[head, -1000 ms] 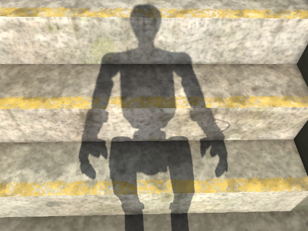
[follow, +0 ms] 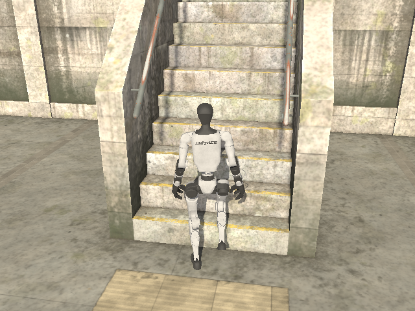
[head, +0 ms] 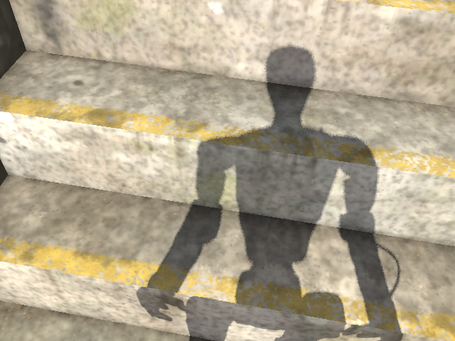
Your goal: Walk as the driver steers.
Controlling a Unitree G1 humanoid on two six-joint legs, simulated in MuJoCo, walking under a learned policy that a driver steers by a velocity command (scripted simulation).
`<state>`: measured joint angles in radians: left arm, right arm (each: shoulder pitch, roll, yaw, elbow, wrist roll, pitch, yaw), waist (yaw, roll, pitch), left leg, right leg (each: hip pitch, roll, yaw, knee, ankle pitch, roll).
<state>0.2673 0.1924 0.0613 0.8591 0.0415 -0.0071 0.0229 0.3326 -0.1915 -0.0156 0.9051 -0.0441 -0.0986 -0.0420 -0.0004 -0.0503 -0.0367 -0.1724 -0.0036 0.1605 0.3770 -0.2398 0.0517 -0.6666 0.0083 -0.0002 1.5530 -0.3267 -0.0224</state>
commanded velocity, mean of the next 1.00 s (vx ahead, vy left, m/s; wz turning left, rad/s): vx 0.50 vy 0.00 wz -0.16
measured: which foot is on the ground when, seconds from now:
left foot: down 0.00-0.40, up 0.42-0.88, down 0.90-1.00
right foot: up 0.00-0.36, down 0.38-0.96, up 0.98-1.00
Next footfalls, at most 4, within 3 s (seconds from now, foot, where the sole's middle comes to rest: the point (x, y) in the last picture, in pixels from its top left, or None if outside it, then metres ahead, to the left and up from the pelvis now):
0.38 right None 0.26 -0.27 -0.57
0.90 left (328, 280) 0.50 -0.20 -0.35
1.16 right None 0.52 -0.47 -0.07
1.34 right None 0.48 -0.47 -0.31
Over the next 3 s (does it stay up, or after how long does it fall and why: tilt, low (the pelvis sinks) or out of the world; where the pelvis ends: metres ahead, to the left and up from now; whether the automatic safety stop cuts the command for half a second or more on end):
stays up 1.12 -0.19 0.96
